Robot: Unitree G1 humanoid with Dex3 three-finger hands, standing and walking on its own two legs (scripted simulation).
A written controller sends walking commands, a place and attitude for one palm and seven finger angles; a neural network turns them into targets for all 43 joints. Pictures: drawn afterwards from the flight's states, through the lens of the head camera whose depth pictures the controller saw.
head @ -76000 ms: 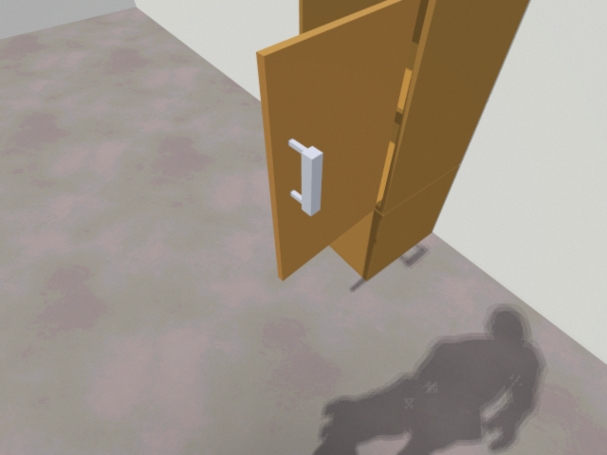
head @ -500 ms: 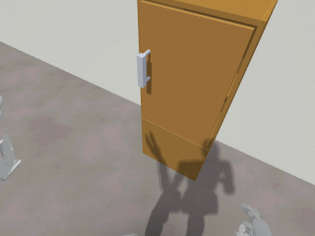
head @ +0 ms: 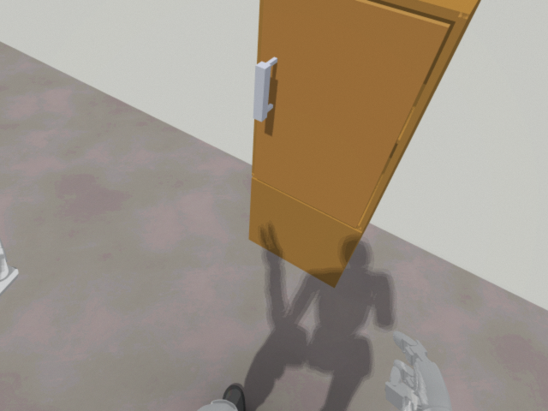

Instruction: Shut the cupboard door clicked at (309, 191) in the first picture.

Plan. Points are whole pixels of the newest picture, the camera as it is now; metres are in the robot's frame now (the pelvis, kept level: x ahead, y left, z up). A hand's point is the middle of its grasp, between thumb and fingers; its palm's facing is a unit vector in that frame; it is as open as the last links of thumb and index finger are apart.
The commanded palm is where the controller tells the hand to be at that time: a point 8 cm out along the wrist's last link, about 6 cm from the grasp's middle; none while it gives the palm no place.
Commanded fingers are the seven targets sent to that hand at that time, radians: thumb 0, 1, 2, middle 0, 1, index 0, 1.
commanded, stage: stop stepping back and stand still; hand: left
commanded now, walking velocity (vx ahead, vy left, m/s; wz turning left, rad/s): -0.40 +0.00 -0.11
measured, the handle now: (266, 89) +0.82 +0.10 +0.03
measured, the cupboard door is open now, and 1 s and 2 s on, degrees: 0 0 0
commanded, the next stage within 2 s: let the arm hang, fingers relaxed in 1.38 s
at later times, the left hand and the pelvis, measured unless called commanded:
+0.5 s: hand out of the picture +0.18 +0.31 +0.17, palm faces +0.43 -0.88 -0.22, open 7.4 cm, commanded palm +0.09 +0.34 +0.19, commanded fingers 0.00 0.90 0.90 -0.20 -0.30 -0.20 -0.30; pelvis -0.08 +0.06 -0.01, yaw -5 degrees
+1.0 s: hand out of the picture +0.12 +0.32 +0.16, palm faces +0.43 -0.86 -0.27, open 7.4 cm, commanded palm +0.06 +0.37 +0.19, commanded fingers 0.00 0.90 0.90 -0.20 -0.30 -0.20 -0.30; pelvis -0.10 +0.08 +0.01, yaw -4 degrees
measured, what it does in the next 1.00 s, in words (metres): walks backwards: right foot, then left foot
